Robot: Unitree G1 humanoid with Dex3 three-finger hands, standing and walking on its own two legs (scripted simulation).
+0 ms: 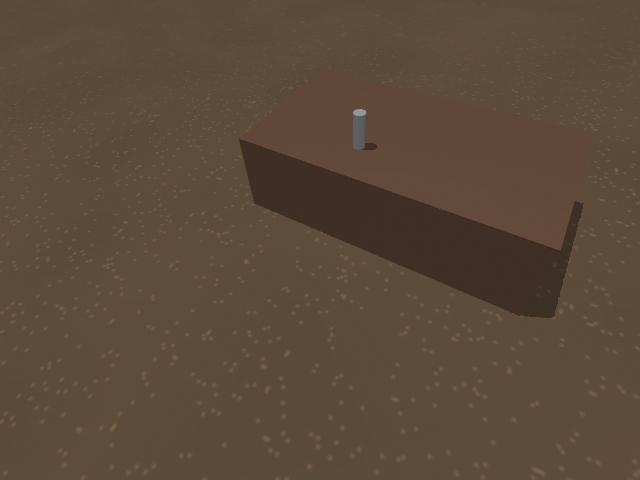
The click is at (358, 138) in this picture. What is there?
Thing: slim round
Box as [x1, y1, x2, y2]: [353, 109, 365, 149]
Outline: 356,109 353,111 353,147 356,149 361,149 364,147 365,111 362,109
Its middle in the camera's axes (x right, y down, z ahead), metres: +0.15 -0.38 +1.46
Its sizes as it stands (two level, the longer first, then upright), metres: 0.048 0.048 0.145
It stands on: a support 0.36 m high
